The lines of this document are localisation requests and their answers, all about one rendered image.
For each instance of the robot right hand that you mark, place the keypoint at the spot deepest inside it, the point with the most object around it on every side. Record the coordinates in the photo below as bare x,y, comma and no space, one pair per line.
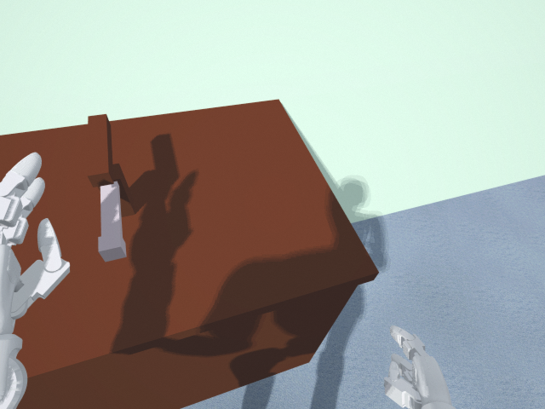
423,381

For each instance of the counter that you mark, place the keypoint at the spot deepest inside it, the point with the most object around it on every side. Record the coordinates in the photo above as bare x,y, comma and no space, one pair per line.
239,258

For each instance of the tap lever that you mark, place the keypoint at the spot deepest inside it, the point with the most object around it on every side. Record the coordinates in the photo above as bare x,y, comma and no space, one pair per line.
111,245

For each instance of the robot left hand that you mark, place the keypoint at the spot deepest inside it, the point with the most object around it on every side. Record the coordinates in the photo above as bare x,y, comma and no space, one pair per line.
19,194

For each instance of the left robot forearm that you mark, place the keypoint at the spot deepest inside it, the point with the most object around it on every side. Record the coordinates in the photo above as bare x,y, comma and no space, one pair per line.
13,376

